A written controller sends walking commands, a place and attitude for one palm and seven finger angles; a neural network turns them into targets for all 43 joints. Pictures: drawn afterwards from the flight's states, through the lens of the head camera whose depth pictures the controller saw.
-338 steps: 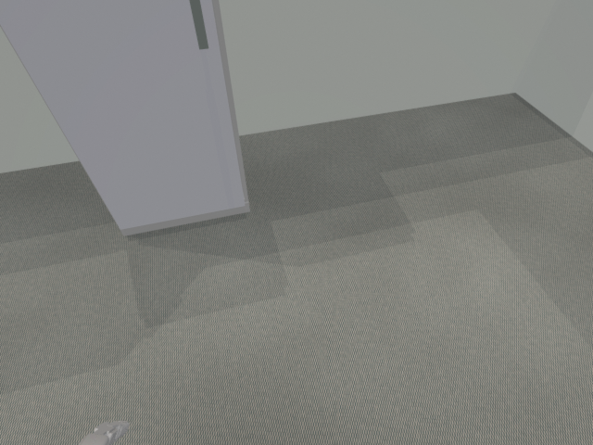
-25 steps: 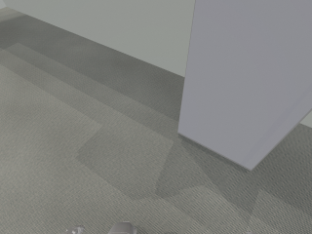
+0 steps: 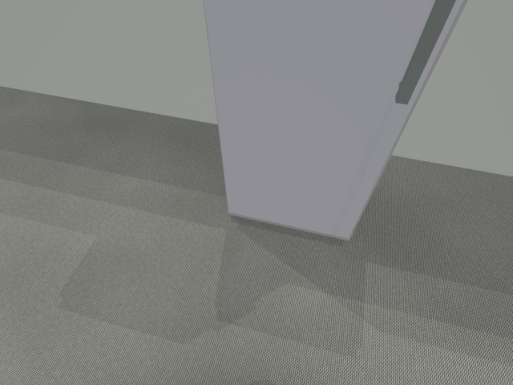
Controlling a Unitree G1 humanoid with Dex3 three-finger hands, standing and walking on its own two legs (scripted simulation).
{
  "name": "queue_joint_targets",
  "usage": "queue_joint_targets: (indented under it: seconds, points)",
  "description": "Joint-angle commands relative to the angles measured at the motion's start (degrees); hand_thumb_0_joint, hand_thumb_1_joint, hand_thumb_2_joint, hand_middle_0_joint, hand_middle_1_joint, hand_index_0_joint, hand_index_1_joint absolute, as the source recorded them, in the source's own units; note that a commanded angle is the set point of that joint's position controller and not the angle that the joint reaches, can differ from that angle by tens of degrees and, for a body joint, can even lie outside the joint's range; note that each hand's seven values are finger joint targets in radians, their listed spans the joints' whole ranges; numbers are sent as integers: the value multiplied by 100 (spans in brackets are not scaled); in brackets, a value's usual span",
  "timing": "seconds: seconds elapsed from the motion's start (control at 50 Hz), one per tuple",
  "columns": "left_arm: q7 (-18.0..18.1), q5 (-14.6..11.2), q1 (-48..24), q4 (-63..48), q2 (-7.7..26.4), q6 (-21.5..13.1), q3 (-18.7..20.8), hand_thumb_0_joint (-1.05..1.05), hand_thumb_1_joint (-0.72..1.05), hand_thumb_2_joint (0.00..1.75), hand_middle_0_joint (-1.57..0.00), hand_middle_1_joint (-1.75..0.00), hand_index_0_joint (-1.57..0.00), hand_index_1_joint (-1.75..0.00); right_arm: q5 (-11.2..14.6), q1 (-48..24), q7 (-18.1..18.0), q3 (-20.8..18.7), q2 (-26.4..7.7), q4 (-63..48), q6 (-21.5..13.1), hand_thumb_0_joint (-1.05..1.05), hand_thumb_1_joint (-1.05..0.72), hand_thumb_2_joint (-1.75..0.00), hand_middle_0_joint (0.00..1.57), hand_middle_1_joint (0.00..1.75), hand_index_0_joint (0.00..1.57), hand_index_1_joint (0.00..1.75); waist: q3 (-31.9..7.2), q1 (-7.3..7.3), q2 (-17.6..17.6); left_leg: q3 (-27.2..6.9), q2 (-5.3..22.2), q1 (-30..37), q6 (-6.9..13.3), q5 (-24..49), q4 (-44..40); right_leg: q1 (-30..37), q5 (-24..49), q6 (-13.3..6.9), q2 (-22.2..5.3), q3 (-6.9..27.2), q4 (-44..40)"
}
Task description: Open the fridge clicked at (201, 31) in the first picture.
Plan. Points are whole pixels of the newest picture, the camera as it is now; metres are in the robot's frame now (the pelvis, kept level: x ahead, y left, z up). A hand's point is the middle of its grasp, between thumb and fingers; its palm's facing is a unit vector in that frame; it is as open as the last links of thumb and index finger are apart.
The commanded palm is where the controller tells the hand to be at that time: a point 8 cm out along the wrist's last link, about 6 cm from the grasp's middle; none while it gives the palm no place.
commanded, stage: turn to face it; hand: right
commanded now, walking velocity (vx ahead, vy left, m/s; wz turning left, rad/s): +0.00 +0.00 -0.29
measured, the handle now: (431, 23) +0.72 -0.29 +0.20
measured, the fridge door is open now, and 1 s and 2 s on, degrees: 0 0 0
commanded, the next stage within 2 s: take the last steps up to it in 0.24 s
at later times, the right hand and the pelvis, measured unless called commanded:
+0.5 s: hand out of the picture +0.03 -0.22 -0.16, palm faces +0.13 +0.96 -0.23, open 7.4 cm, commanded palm none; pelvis -0.01 -0.02 +0.01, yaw -7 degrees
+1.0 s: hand out of the picture -0.07 -0.15 -0.16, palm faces +0.32 +0.94 -0.11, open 7.4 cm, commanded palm none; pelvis +0.09 -0.05 -0.01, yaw -11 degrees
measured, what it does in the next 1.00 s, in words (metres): walks ahead: right foot, then left foot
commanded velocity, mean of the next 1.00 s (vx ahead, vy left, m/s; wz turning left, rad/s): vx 0.20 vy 0.01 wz -0.10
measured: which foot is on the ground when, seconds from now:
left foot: down 0.00-0.04, up 0.06-0.52, down 0.54-1.00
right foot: up 0.00-0.02, down 0.04-0.54, up 0.56-0.98, down 1.00-1.00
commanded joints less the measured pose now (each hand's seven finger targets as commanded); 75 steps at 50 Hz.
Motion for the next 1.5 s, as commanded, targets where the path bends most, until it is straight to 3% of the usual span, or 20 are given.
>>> queue_joint_targets:
  seconds: [0.0, 0.02, 0.04, 0.16, 0.32, 0.46, 0.48, 0.52, 0.54, 0.6, 0.64, 0.88, 0.94, 0.96, 1.0, 1.08, 1.16, 1.42, 1.46, 1.48]
  points:
    - [52, 9, 525, -329, 794, -345, 149, 0, 90, 90, -20, -30, -20, -30, 138, 221, -51, -315, -971, -297, 17, 0, -90, -90, 20, 30, 20, 30, -1112, 223, -242, -338, 591, -485, 61, 1063, 798, 1660, 1909, -337, -573, 555, -2208]
    - [75, 37, 714, -375, 1371, -356, 262, 0, 90, 90, -20, -30, -20, -30, 150, 97, -5, -183, -557, -497, 43, 0, -90, -90, 20, 30, 20, 30, -961, 334, -1941, -250, -113, -1821, -329, -1735, 1916, 1995, 3664, -971, -1966, 2243, -2448]
    - [133, 48, 891, -253, 1440, -333, 274, 0, 90, 90, -20, -30, -20, -30, 95, -260, -44, -140, -595, -574, 102, 0, -90, -90, 20, 30, 20, 30, -915, 507, -1635, -812, -169, -1732, -249, -2127, 2629, 1468, 3636, -1434, -2253, 2337, -2525]
    - [289, 11, 47, -337, 792, -435, 44, 0, 90, 90, -20, -30, -20, -30, 116, 122, 15, -180, -596, 57, 118, 0, -90, -90, 20, 30, 20, 30, -729, 37, -845, -1162, -271, -1545, -302, -671, 3093, 1295, 3779, -1184, -1221, 1209, -2494]
    - [296, 31, 348, -127, 713, -388, 61, 0, 90, 90, -20, -30, -20, -30, 134, -154, -39, -122, -453, 19, 134, 0, -90, -90, 20, 30, 20, 30, -561, 177, -834, -1199, -432, -1213, -299, -944, 2003, 1314, 3151, -1365, -1295, 1708, -2647]
    - [268, 65, 430, 116, 523, -416, 39, 0, 90, 90, -20, -30, -20, -30, 70, 479, 63, -11, -156, 387, -74, 0, -90, -90, 20, 30, 20, 30, -378, -36, -756, -858, -816, 543, -44, -524, -249, 63, -549, -1121, -906, 1984, -2874]
    - [264, 42, 419, 147, 417, -423, 20, 0, 90, 90, -20, -30, -20, -30, 55, 839, 58, -30, -203, 521, -127, 0, -90, -90, 20, 30, 20, 30, -340, -197, -425, -931, -737, 1190, 0, -326, -960, -391, -848, -930, -625, 1750, -2502]
    - [208, -28, 294, -54, -177, -458, -102, 0, 90, 90, -20, -30, -20, -30, -32, 1369, -34, -192, -941, 624, -194, 0, -90, -90, 20, 30, 20, 30, 43, -472, 1683, -3606, 1256, 1758, 784, -2548, -2603, -2130, -813, -383, 487, 332, 50]
    - [158, 71, 0, -154, 244, -428, 10, 0, 90, 90, -20, -30, -20, -30, 69, 1427, -68, -218, -987, 588, -244, 0, -90, -90, 20, 30, 20, 30, 290, -535, 1373, -4136, 1614, 882, 1018, -3263, -3000, -2138, -573, -417, 136, 615, 827]
    - [51, 92, 328, 175, 98, -381, 79, 0, 90, 90, -20, -30, -20, -30, 88, 813, -48, -73, -369, 581, -374, 0, -90, -90, 20, 30, 20, 30, 712, -10, 516, -2702, 863, 235, 763, -1791, -2801, -1908, 705, -334, -134, 520, 1686]
    - [43, 97, 637, 360, -80, -384, 66, 0, 90, 90, -20, -30, -20, -30, 106, 937, -45, -26, -176, 644, -450, 0, -90, -90, 20, 30, 20, 30, 437, 49, 484, -1885, 549, 483, 627, -590, -2606, -1766, 1168, -235, -190, 379, 1822]
    - [-8, 18, -535, 115, -409, -611, -96, 0, 90, 90, -20, -30, -20, -30, 32, 2022, -102, -10, -168, 1420, -522, 0, -90, -90, 20, 30, 20, 30, 201, -322, 769, -1482, 636, 1241, 912, 2175, -1822, -1221, 936, -323, -242, -306, -329]
    - [89, 42, 297, 382, -263, -718, -75, 0, 90, 90, -20, -30, -20, -30, 77, 1812, -85, -49, -219, 1449, -477, 0, -90, -90, 20, 30, 20, 30, -174, 132, 672, -1125, 348, 849, 732, 2854, -721, 433, 1231, -463, 139, -667, -1311]
    - [161, 64, 1098, 642, -27, -769, -19, 0, 90, 90, -20, -30, -20, -30, 101, 1767, -71, -32, -121, 1428, -471, 0, -90, -90, 20, 30, 20, 30, -647, 458, 268, -929, 141, 398, 585, 2885, 376, 1679, 1526, -562, 7, -496, -1663]
    - [283, 54, 2355, 943, 975, -773, 186, 0, 90, 90, -20, -30, -20, -30, 155, 1760, -15, 53, 296, 1142, -490, 0, -90, -90, 20, 30, 20, 30, -1616, 736, -1575, -721, -825, -1766, 230, -1630, 3189, 3505, 2561, -1509, -2469, 2589, -2366]
    - [326, 44, 1004, 621, 86, -810, -18, 0, 90, 90, -20, -30, -20, -30, 39, 876, 84, -53, 296, 1025, -327, 0, -90, -90, 20, 30, 20, 30, 111, 237, -565, -1265, -123, -1957, 248, -484, 3824, 852, 1045, -1247, -1928, 1546, -3262]
    - [317, 27, 726, 436, -94, -894, -38, 0, 90, 90, -20, -30, -20, -30, 11, 1224, 116, -83, 421, 1005, -141, 0, -90, -90, 20, 30, 20, 30, -29, -113, -683, -1141, -115, -1591, 72, 165, 3134, 429, 1486, -1162, -1498, 540, -3446]
    - [287, 114, 1272, 646, 232, -718, 56, 0, 90, 90, -20, -30, -20, -30, 56, -470, 155, -80, 56, 231, -180, 0, -90, -90, 20, 30, 20, 30, 164, 182, -679, -672, -511, -877, 127, 368, 297, 1083, 2887, -1099, -1530, 259, -2604]
    - [282, 77, 1226, 697, 204, -697, 16, 0, 90, 90, -20, -30, -20, -30, 47, 296, 141, -117, -108, 500, -273, 0, -90, -90, 20, 30, 20, 30, -334, -181, -454, -510, -700, 274, 200, 803, -527, 1089, 3106, -824, -1181, -45, -1586]
    - [254, 19, 1294, 715, 39, -724, -16, 0, 90, 90, -20, -30, -20, -30, 35, 910, 99, -176, -423, 715, -368, 0, -90, -90, 20, 30, 20, 30, -867, -418, 84, -1111, -202, 1455, 406, 1617, -635, 501, 2748, -598, -862, -307, -518]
